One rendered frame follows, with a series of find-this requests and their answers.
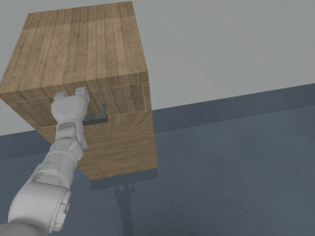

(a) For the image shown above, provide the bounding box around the left robot forearm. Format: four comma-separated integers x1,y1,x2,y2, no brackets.
8,118,85,223

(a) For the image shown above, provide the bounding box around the drawer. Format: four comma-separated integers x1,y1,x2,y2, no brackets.
16,83,146,128

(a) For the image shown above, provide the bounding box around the robot left upper arm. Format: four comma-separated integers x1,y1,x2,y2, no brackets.
0,181,72,236

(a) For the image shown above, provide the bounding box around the left robot hand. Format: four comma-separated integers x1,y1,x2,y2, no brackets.
51,87,90,149

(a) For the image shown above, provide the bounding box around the cabinet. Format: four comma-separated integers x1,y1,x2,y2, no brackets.
0,1,158,180

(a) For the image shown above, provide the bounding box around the handle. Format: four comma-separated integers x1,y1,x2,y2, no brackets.
82,103,108,126

